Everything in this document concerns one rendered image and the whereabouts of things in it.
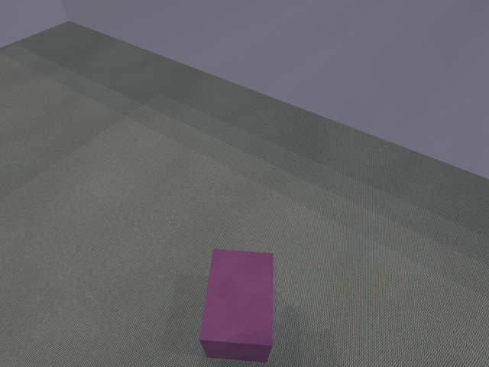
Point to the carton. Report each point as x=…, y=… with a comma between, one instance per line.
x=237, y=321

